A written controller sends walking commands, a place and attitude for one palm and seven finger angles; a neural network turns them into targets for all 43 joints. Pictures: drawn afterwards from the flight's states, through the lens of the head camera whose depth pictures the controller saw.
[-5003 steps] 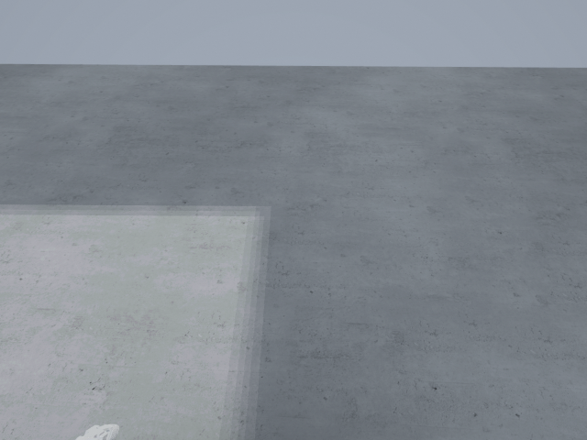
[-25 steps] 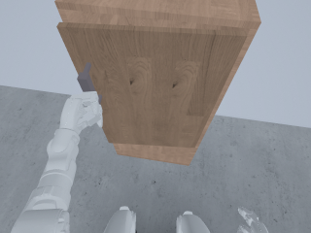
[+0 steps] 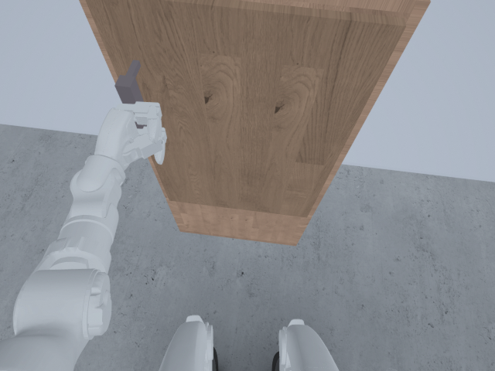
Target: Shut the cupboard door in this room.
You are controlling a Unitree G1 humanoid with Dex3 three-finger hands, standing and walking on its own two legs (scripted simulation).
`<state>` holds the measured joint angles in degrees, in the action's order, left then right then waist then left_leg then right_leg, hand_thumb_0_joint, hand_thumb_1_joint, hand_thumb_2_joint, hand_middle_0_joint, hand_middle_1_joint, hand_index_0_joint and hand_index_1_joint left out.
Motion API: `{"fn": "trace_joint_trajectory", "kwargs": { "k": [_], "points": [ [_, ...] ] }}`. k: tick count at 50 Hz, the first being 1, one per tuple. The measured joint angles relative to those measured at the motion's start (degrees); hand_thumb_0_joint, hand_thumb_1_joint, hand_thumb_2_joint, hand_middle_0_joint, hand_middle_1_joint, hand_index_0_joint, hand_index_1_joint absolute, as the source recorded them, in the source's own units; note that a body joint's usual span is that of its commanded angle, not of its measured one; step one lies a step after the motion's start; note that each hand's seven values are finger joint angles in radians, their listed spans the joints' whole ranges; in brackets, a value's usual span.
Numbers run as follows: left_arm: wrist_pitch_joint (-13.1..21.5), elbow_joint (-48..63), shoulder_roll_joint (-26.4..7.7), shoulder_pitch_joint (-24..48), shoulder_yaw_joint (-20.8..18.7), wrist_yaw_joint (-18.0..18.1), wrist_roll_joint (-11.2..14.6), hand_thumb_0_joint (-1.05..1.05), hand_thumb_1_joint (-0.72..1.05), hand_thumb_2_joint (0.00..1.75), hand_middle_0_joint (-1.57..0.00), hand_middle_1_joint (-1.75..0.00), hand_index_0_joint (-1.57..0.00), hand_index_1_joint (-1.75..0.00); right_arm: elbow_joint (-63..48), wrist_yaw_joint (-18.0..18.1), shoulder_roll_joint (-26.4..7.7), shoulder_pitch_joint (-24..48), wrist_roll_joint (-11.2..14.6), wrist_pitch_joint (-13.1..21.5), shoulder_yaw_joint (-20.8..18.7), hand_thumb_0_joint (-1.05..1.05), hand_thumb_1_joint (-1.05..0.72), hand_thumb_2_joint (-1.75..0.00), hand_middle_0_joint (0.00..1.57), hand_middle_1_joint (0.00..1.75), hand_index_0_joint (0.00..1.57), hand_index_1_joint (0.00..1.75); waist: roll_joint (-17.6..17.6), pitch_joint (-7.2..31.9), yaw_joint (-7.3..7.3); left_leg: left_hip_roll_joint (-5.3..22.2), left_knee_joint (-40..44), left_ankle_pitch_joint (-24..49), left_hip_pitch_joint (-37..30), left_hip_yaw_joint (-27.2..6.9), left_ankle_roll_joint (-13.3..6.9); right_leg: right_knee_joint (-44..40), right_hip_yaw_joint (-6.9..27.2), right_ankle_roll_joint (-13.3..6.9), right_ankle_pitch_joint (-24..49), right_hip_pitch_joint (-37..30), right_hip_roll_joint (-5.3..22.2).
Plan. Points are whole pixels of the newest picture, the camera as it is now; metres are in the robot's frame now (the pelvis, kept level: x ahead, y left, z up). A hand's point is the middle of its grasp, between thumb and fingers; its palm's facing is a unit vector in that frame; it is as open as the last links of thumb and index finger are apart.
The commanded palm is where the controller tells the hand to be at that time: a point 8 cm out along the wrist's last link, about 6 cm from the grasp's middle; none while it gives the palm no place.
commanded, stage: push the door shut along its arc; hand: left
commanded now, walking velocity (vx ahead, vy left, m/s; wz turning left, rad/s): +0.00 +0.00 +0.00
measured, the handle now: (142, 106) +0.54 +0.18 +0.07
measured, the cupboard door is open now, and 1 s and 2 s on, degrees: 0 0 0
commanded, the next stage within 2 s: pull the fist back off the door in 0.12 s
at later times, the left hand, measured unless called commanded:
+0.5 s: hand (168, 138) +0.47 +0.12 +0.07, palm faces -0.02 -1.00 -0.08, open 3.2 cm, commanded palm +0.46 +0.15 +0.07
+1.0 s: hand (173, 163) +0.42 +0.11 +0.07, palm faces -0.04 -1.00 -0.04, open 3.1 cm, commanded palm +0.38 +0.16 +0.07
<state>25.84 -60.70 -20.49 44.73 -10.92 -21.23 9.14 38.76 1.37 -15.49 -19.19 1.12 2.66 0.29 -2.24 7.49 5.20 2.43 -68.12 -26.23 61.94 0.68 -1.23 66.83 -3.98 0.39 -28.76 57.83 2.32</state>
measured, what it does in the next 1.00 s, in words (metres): stands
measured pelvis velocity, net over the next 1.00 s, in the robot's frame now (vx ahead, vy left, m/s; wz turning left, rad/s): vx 0.02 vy -0.01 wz -0.07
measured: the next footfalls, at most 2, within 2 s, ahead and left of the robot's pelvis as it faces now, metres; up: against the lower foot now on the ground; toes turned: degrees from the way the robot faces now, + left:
none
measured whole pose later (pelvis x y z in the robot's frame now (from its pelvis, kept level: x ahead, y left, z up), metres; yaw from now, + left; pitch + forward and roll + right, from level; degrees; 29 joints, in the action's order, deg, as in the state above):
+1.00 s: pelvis +0.02 -0.01 +0.02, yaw -4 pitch +17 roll -1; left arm 25.1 -35.5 -11.8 19.8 -10.0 -4.6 8.5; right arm 33.9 0.0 -13.8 -19.3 0.8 1.3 -0.5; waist -1.9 7.9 3.8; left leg 1.2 -62.4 -26.8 53.0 0.6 -0.5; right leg 61.7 -0.3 -0.1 -27.8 51.4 -0.7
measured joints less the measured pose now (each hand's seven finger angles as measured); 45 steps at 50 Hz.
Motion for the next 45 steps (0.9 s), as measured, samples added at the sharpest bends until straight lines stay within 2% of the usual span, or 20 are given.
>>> {"fn": "trace_joint_trajectory", "kwargs": {
  "k": [6, 13, 18, 20, 22, 25, 30, 34, 39, 45],
  "points": [
    [-0.58, -3.09, -0.96, 4.64, 1.8, -0.19, -0.11, 0.02, 0.9, 0.9, -1.38, -1.5, -1.36, -1.5, 1.01, 0.32, -0.21, 0.07, -0.09, 1.0, 0.35, 0.0, -0.9, -0.9, 0.21, 0.3, 0.2, 0.3, 0.45, -0.14, 0.25, -0.45, -1.53, 0.71, 2.77, -1.01, 0.0, 1.42, -0.96, -0.13, 0.3, 2.16, 0.41],
    [-2.54, -4.89, -2.01, 8.9, 3.47, 1.49, -0.23, 0.02, 0.9, 0.9, -1.39, -1.5, -1.37, -1.5, 1.39, 0.94, -0.51, 1.08, -0.4, 3.23, 0.71, 0.0, -0.9, -0.89, 0.21, 0.3, 0.2, 0.3, 0.9, -0.25, 0.95, -0.64, -3.09, 1.74, 5.9, -1.9, 0.05, 2.77, -1.7, -0.32, 1.19, 4.84, 0.48],
    [-2.47, -4.52, 2.33, 9.58, 1.63, 15.3, -2.11, 0.02, 0.9, 0.9, -1.42, -1.5, -1.38, -1.5, 1.19, 0.02, -0.27, 1.55, -1.98, 4.06, 0.73, 0.0, -0.9, -0.9, 0.2, 0.3, 0.2, 0.3, 1.27, 0.12, 1.03, -1.51, -2.87, 2.62, 6.81, -2.25, 0.25, 2.82, -1.27, -0.16, 2.23, 6.11, 0.4],
    [-2.09, -5.11, 2.47, 9.53, 0.8, 18.63, -3.41, 0.02, 0.9, 0.9, -1.42, -1.5, -1.37, -1.5, 0.74, -0.67, -0.05, 1.78, -2.46, 4.02, 0.94, 0.0, -0.9, -0.9, 0.2, 0.3, 0.2, 0.3, 1.25, 0.41, 1.61, -1.8, -2.79, 2.92, 6.93, -2.45, 0.18, 2.78, -1.05, -0.23, 2.59, 6.43, 0.15],
    [-1.67, -5.86, 1.8, 9.39, 0.59, 19.95, -4.56, 0.02, 0.9, 0.9, -1.41, -1.5, -1.36, -1.5, 0.26, -1.18, 0.23, 1.8, -2.67, 3.89, 1.1, 0.0, -0.9, -0.9, 0.2, 0.3, 0.2, 0.3, 1.21, 0.41, 2.1, -1.96, -2.79, 3.01, 6.74, -2.64, 0.25, 2.74, -0.82, -0.33, 2.86, 6.44, -0.19],
    [-1.69, -6.69, 0.24, 9.07, 1.21, 19.28, -5.42, 0.02, 0.9, 0.9, -1.39, -1.5, -1.34, -1.5, -0.3, -1.53, 0.44, 1.35, -2.61, 3.63, 1.34, 0.0, -0.9, -0.89, 0.21, 0.3, 0.2, 0.3, 1.02, 0.36, 2.56, -2.14, -2.82, 2.92, 6.35, -2.89, 0.38, 2.64, -0.42, -0.47, 3.17, 6.36, -0.78],
    [-1.92, -5.65, -0.25, 7.38, 0.42, 16.73, -3.08, 0.02, 0.9, 0.9, -1.35, -1.5, -1.32, -1.5, -0.42, -1.43, 0.24, -0.12, -2.04, 3.08, 1.34, 0.0, -0.9, -0.89, 0.21, 0.3, 0.2, 0.3, 0.67, 0.08, 2.27, -2.4, -2.51, 2.56, 5.21, -2.95, 0.5, 2.24, 0.48, -0.51, 3.36, 5.8, -1.65],
    [-1.42, -2.55, 1.74, 4.44, -0.47, 15.79, -2.41, 0.02, 0.9, 0.9, -1.33, -1.5, -1.31, -1.5, -0.55, -1.41, 0.01, -1.11, -1.72, 2.24, 0.97, 0.0, -0.9, -0.89, 0.21, 0.3, 0.2, 0.3, 0.41, 0.06, 2.21, -2.16, -1.84, 2.07, 3.95, -2.35, 0.46, 1.73, 1.27, -0.41, 3.06, 5.0, -2.05],
    [-0.91, 4.18, 4.7, -2.74, -3.03, 16.88, -3.02, 0.02, 0.9, 0.9, -1.31, -1.5, -1.31, -1.5, -1.98, -1.56, 0.17, -1.58, -1.58, 0.5, 0.2, 0.0, -0.9, -0.9, 0.2, 0.3, 0.2, 0.3, 0.13, 0.13, 2.17, -1.44, -0.21, 1.04, 1.09, -0.93, 0.39, 0.42, 2.73, -0.29, 2.46, 2.99, -2.74],
    [-0.8, 16.29, 7.36, -15.38, -2.29, 17.58, -2.23, 0.02, 0.9, 0.9, -1.31, -1.5, -1.3, -1.5, -3.94, -1.57, 1.21, -1.49, -0.98, -1.22, -0.53, 0.01, -0.9, -0.9, 0.2, 0.3, 0.2, 0.3, 0.16, 0.15, 0.65, -0.92, 3.29, -0.03, -4.63, 0.31, 0.5, -2.66, 3.99, -0.32, 1.75, -1.96, -3.25]
  ]
}}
